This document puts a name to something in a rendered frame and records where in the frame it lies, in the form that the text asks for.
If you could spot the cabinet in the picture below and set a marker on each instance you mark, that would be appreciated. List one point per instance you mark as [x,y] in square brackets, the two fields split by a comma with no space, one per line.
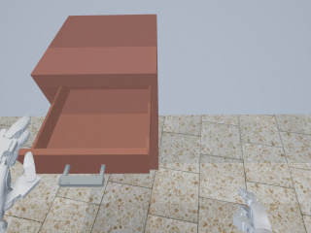
[103,50]

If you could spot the left robot hand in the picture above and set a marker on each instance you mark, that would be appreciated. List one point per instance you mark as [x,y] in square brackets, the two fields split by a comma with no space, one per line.
[11,141]

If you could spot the right robot hand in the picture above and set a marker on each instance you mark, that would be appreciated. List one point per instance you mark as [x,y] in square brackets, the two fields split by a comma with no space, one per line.
[247,220]

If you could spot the drawer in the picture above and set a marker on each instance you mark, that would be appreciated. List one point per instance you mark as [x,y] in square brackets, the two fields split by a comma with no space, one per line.
[94,125]

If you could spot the handle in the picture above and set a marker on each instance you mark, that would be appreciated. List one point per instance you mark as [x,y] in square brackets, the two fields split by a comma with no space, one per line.
[81,181]

